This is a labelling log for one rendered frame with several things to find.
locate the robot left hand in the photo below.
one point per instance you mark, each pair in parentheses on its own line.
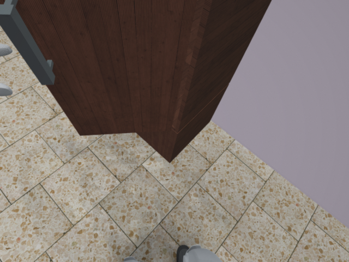
(4,89)

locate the right robot foot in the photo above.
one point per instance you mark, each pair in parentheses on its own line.
(181,251)

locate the cupboard door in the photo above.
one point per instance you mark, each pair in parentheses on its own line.
(118,64)

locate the robot right thigh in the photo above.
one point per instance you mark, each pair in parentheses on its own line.
(201,255)

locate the handle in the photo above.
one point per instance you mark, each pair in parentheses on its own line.
(15,28)

